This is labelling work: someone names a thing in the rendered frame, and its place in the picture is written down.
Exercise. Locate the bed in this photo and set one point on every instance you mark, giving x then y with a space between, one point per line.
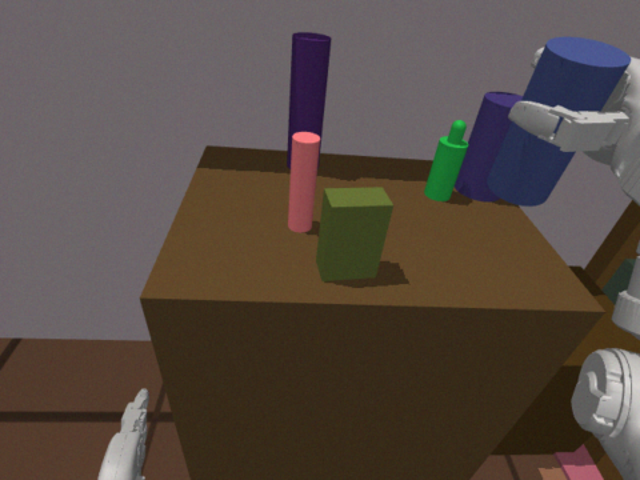
611 268

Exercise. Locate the right robot arm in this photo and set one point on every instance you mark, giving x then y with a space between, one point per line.
606 399

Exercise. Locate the right robot hand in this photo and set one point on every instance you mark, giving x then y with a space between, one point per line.
596 134

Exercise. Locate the left robot hand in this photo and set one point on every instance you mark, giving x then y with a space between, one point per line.
125 454

